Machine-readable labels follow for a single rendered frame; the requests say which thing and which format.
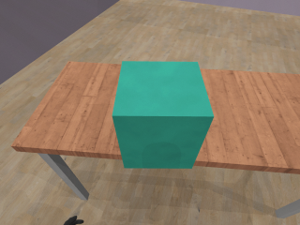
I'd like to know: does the left robot hand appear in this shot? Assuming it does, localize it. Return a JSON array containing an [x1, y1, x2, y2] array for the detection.
[[64, 216, 84, 225]]

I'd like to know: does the table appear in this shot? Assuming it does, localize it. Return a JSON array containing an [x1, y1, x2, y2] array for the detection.
[[11, 61, 300, 218]]

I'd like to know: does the carton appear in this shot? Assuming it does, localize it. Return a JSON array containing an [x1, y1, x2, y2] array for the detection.
[[112, 61, 215, 169]]

